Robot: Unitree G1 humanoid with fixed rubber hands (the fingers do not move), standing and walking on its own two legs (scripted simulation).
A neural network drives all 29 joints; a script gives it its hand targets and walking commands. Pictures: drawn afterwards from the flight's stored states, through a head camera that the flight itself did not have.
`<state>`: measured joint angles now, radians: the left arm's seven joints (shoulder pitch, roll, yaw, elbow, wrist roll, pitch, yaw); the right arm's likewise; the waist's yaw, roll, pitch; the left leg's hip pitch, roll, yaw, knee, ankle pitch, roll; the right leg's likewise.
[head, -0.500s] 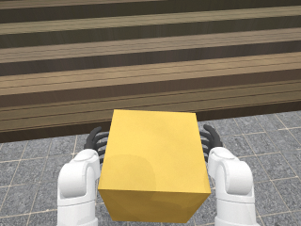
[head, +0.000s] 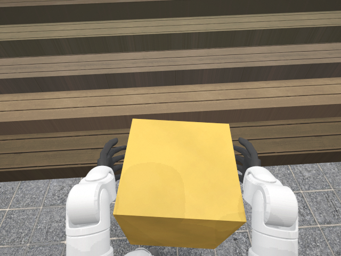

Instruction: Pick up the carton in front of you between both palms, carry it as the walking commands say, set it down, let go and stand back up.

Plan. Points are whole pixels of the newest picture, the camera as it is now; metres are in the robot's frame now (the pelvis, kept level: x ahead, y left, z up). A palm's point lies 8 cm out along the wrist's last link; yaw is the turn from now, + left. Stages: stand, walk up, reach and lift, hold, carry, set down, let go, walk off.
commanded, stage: carry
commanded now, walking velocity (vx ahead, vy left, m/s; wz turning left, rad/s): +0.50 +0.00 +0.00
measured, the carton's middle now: (176, 188) +0.27 +0.01 +0.02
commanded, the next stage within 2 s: none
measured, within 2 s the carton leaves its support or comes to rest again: neither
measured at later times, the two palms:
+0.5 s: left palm (137, 40) +0.68 +0.14 +0.17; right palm (235, 40) +0.68 -0.16 +0.18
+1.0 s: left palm (149, 24) +0.92 +0.14 +0.12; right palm (224, 22) +0.92 -0.16 +0.13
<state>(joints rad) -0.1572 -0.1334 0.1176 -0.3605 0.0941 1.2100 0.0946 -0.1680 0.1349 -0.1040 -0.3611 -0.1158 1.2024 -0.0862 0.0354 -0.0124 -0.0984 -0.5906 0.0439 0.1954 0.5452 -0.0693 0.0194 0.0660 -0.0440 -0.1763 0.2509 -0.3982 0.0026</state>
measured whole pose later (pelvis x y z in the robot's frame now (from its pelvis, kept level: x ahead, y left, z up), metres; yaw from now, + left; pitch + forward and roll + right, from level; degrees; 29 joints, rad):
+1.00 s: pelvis +0.51 +0.00 +0.00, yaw -1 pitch +7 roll +1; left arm -0.82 -0.06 0.32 -0.23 0.07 1.29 0.13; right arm -0.85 0.07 -0.34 -0.20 -0.07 1.27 -0.14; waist -0.01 -0.03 0.18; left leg -0.43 -0.02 0.06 0.55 -0.23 0.04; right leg -0.40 -0.02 -0.10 0.59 -0.30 -0.04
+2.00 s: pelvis +0.57 +0.00 +0.00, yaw +0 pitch +1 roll +0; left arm -0.69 0.01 0.20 0.20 0.06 1.24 0.12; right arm -0.70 0.00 -0.23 0.20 -0.07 1.22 -0.11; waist 0.01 0.00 -0.04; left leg -0.23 0.01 0.09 0.55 -0.34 0.02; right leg -0.28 -0.02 -0.13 0.55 -0.29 -0.03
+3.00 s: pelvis +0.51 +0.02 +0.00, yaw +0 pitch +1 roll +0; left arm -0.69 0.01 0.19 0.22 0.06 1.24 0.13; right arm -0.70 -0.01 -0.22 0.24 -0.06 1.22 -0.11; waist 0.00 0.00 -0.06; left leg -0.33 -0.01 0.11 0.57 -0.26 0.06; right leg -0.37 -0.05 -0.12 0.55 -0.19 -0.02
